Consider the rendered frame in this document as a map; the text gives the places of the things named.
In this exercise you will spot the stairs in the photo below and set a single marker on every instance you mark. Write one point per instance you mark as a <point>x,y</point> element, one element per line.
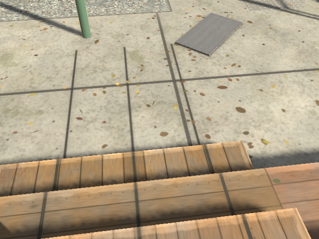
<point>204,191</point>

